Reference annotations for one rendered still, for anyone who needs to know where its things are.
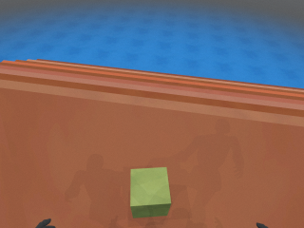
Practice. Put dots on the carton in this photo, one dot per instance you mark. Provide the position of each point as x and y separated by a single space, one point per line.
149 192

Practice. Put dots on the robot left hand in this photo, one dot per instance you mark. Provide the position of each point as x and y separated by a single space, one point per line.
44 224

